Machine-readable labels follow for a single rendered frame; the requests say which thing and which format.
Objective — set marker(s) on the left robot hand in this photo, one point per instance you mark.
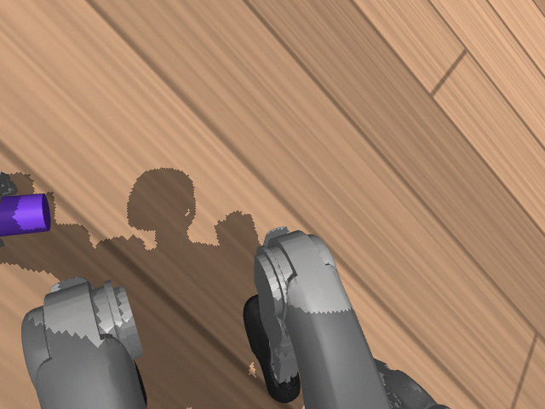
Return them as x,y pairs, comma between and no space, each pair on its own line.
7,188

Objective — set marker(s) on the can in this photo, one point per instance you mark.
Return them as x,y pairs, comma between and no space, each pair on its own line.
24,214

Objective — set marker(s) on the right robot hand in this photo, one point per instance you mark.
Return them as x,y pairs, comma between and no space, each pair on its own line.
402,391

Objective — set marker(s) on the right robot foot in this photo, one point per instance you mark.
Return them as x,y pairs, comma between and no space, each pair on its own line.
259,343

